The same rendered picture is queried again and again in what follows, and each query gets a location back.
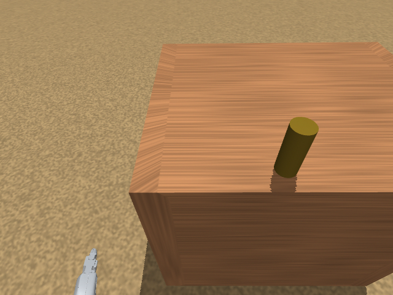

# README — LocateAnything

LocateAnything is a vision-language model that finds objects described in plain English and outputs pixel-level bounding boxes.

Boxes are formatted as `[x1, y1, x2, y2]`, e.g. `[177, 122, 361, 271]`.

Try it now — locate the left robot hand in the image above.
[74, 248, 98, 295]

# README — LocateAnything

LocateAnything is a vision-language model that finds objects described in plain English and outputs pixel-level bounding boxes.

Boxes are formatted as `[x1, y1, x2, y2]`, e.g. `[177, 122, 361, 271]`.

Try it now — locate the can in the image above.
[274, 117, 319, 178]

